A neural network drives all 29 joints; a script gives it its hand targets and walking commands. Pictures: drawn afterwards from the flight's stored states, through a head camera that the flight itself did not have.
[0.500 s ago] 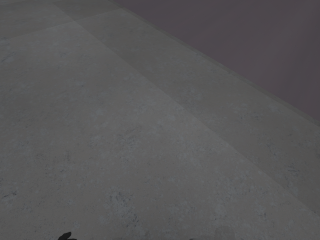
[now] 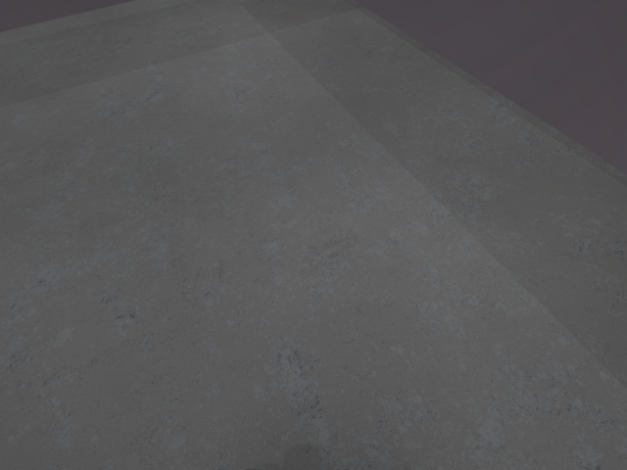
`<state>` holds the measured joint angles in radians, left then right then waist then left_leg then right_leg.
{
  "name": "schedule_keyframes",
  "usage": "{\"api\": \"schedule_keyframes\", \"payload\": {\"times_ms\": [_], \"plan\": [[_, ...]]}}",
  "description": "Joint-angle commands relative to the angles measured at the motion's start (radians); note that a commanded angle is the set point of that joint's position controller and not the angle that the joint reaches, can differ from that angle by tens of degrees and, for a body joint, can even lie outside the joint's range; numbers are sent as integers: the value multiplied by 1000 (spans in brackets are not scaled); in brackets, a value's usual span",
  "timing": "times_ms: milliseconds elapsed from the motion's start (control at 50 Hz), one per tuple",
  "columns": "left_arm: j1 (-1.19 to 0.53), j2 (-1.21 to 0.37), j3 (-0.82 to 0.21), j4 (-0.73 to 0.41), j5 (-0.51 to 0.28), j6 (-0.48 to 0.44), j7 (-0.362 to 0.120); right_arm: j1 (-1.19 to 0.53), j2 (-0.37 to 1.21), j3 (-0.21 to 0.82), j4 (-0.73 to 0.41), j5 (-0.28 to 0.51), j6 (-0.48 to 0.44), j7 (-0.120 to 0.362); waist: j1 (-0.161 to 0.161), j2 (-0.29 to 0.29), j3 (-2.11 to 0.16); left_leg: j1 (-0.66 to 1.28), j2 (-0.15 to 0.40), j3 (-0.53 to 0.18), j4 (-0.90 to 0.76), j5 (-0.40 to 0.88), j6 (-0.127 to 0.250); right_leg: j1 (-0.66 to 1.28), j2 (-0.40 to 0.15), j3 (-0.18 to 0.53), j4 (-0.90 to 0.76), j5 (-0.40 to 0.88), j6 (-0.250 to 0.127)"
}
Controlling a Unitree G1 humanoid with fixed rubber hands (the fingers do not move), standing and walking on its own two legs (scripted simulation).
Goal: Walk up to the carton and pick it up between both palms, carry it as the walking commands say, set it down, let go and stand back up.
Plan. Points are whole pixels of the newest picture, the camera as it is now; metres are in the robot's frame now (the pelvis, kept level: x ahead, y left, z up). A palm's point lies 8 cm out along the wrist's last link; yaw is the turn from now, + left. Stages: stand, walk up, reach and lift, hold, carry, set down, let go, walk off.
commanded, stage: walk up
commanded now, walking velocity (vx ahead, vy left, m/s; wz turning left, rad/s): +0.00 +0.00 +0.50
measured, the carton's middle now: out of the picture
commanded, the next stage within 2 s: none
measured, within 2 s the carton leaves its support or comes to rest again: neither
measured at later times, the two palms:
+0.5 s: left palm out of the picture -0.01 +0.33 -0.12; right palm out of the picture +0.10 -0.19 -0.12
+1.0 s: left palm out of the picture -0.14 +0.27 -0.12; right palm out of the picture +0.15 -0.17 -0.13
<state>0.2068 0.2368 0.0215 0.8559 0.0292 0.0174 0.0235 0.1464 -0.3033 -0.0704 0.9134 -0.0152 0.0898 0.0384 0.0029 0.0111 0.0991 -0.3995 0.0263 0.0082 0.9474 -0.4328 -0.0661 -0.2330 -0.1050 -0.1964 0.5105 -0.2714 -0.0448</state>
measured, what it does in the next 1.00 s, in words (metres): steps on the spot, turning left: left foot, then right foot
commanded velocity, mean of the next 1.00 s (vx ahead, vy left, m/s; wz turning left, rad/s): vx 0.00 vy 0.00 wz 0.50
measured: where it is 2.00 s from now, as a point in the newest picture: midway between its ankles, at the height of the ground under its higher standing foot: outside the picture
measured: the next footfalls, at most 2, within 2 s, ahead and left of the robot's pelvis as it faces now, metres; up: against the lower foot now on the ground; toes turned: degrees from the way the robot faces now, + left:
left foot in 0.18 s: -0.01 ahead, +0.14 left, +0.00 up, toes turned +11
right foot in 0.64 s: +0.01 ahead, -0.08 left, +0.00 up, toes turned +15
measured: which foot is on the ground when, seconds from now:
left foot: up 0.00-0.16, down 0.18-0.64, up 0.66-1.00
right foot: down 0.00-0.18, up 0.20-0.62, down 0.64-1.00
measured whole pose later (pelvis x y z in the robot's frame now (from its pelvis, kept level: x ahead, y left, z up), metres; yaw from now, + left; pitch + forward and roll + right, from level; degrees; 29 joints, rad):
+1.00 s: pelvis -0.07 +0.01 +0.00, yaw +30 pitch +0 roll +2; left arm 0.23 0.23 0.03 0.85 0.03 0.02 0.02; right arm 0.14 -0.29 -0.05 0.86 0.00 0.07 0.04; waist 0.00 -0.01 0.08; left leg -0.36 0.03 0.06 0.83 -0.44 -0.06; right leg -0.21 -0.15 -0.22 0.52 -0.30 0.01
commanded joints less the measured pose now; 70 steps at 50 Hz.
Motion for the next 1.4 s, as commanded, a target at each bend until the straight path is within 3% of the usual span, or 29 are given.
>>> {"api": "schedule_keyframes", "payload": {"times_ms": [0, 80, 120, 140, 160, 180, 200, 260, 360, 420, 480, 520, 580, 600, 620, 660, 700, 720, 760, 980, 1020, 1040, 1080, 1120, 1160, 1200, 1240, 1300, 1380], "plan": [[49, 227, 59, -40, 2, -13, 2, -80, -60, 3, -89, -4, -27, -4, 38, -196, -127, -11, -18, 68, -125, -91, 26, 165, -271, 178, -105, 531, -95], [54, 229, 71, -26, 1, 2, -3, -43, -43, 17, -68, 6, -38, -5, 28, -242, -180, 75, -35, 121, -344, -5, 29, 223, -249, 100, -10, 641, -67], [68, 221, 71, -16, -10, 5, -1, 12, -56, 11, -57, 2, -55, -17, -4, -129, -195, 234, -8, 88, -563, 230, 51, 157, -220, 63, 81, 595, -14], [20, 176, 61, -33, -16, 8, -4, 82, -111, -13, -56, -7, -62, -17, -43, -44, -215, 370, 128, -73, -566, 516, 92, 4, -163, 49, 215, 425, 36], [-8, 107, 47, -64, -21, 19, -3, 110, -185, -27, -40, -19, -64, -19, -56, 248, -205, 511, 313, -345, -555, 921, 154, -275, -32, 45, 363, -196, 93], [-55, 99, 42, -94, -23, 27, 2, 139, -218, -33, -31, -26, -61, -26, -61, 238, -180, 478, 339, -364, -543, 1086, 219, -321, -20, 134, 469, -359, 103], [-66, 90, 28, -105, -24, 33, 1, 126, -182, -35, -43, -17, -53, -29, -65, 247, -195, 395, 340, -303, -574, 911, 261, -278, -32, 183, 499, -320, 110], [36, 120, 28, -2, -22, 38, -17, -87, -130, -30, -106, -12, -46, -38, 17, 214, -119, 265, 225, -167, -639, 494, 204, -256, -19, 173, 565, -152, 115], [-95, 120, 42, -63, -20, 33, -4, 91, -130, -22, -59, -10, -69, -43, -65, 129, -106, 351, 206, -293, -605, 716, 207, -300, 17, 180, 532, -167, 120], [-89, 111, 36, -59, -27, 36, -1, 58, -118, -18, -64, -7, -67, -43, -50, 86, -106, 299, 192, -273, -631, 603, 219, -249, 40, 162, 429, -154, 119], [-95, 101, 31, -75, -33, 36, -1, 59, -139, -23, -66, -6, -55, -47, -41, 180, -89, 207, 178, -299, -647, 530, 218, -165, 48, 155, 318, -162, 118], [-49, 94, 34, -69, -36, 30, 1, 43, -144, -23, -66, -3, -50, -44, -19, 111, -122, 166, 177, -376, -637, 476, 220, -65, 86, 149, 194, -183, 106], [63, 101, 35, -38, -46, 11, 8, 24, -124, -21, -82, 12, -44, -41, 51, 68, -195, 156, 103, -297, -548, 470, 126, 120, 73, 121, -110, 1, 87], [120, 146, 49, -33, -38, -1, 16, 12, -77, -13, -108, 27, -51, -47, 74, -26, -185, 17, 19, -274, -457, 331, 57, 256, -43, 249, -216, 46, 56], [145, 238, 70, -27, -23, -2, 15, 19, -7, -1, -131, 31, -53, -44, 77, -318, -160, -175, -132, -117, -261, -1, 16, 290, -287, 528, -299, 62, 8], [-19, 239, 47, -76, -21, 15, 13, -5, -42, -10, -129, -4, -39, -42, 37, -158, -64, -177, -60, -75, 51, -101, 31, 90, -371, 458, -280, 93, -95], [-75, 175, 39, -81, -29, 1, 14, 34, -76, -24, -79, -2, -31, -18, -17, -111, -30, -136, -24, -78, 174, -5, 18, 19, -268, 335, -290, 94, -59], [-88, 156, 40, -92, -27, -3, 11, 48, -91, -24, -74, 4, -29, -10, -31, -184, -50, -135, -32, -75, 173, 45, 14, 33, -195, 271, -274, 113, -31], [-88, 130, 39, -97, -34, -11, 12, 63, -76, -26, -87, 14, -28, 0, -18, -157, -87, -122, -33, -40, 189, 91, -4, 73, -186, 198, -240, 175, -29], [59, 216, 65, -43, 9, -2, -3, -25, -41, 20, -124, 18, -39, -6, 9, -246, -88, 3, -6, 94, -209, -18, 19, 142, -270, 118, -70, 474, -69], [70, 211, 68, -31, 2, 6, -6, 64, -40, 14, -107, 14, -56, -13, -31, -154, -180, 146, -28, 121, -457, 159, 22, 175, -241, 66, 82, 486, -37], [59, 184, 62, -55, -11, 9, -15, 112, -92, -2, -82, 5, -66, -19, -52, -55, -197, 234, 53, 41, -545, 294, 43, 100, -186, 28, 194, 363, 6], [5, 92, 34, -114, -20, 22, -18, 215, -256, -46, -80, -14, -72, -36, -73, 299, -199, 489, 393, -455, -537, 1021, 186, -377, 10, 79, 494, -353, 113], [-57, 118, 38, -105, -23, 31, -10, 201, -217, -41, -75, 1, -63, -46, -83, 213, -135, 437, 361, -309, -513, 968, 233, -396, -14, 143, 606, -275, 120], [-77, 117, 37, -71, -16, 31, -14, 97, -159, -32, -114, 4, -63, -52, -60, 143, -82, 327, 266, -252, -545, 829, 196, -357, -33, 177, 614, -199, 111], [-41, 123, 36, -53, -25, 43, -25, 54, -150, -29, -116, 3, -65, -54, -26, 237, -70, 276, 212, -167, -553, 748, 166, -301, -13, 149, 588, -114, 119], [-88, 117, 43, -86, -27, 51, -22, 52, -141, -24, -130, 3, -53, -44, -31, 201, -45, 206, 218, -212, -604, 606, 195, -268, 10, 134, 569, -106, 120], [-101, 101, 44, -100, -26, 34, -19, 116, -141, -28, -103, 3, -65, -54, -34, 93, -64, 219, 245, -243, -553, 757, 217, -234, 8, 143, 499, -110, 109], [-114, 96, 42, -111, -33, 31, -14, 99, -147, -34, -109, 1, -59, -48, -40, 135, -108, 221, 187, -264, -525, 720, 193, -158, 53, 129, 276, -106, 108]]}}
